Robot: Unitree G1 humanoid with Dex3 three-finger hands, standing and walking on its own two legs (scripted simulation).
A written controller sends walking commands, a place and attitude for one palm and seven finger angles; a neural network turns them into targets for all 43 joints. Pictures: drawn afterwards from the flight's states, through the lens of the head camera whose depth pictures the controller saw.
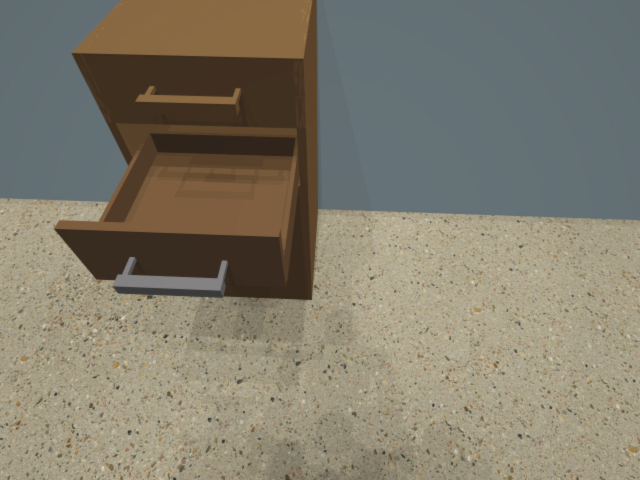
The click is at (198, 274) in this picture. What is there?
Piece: drawer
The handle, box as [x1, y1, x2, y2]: [113, 257, 227, 297]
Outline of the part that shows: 113,284 113,287 118,293 222,297 225,287 223,279 227,266 227,261 222,260 217,278 146,276 130,274 136,259 134,257 129,257 122,274 117,275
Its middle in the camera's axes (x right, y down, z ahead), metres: -0.27 +0.07 +0.70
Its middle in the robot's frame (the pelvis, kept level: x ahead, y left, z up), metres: +0.45 +0.29 -0.12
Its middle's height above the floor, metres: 0.66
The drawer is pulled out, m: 0.30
